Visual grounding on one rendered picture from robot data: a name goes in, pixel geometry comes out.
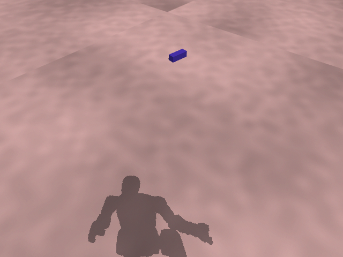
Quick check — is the carton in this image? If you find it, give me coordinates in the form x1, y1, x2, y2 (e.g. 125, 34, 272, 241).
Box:
169, 49, 187, 62

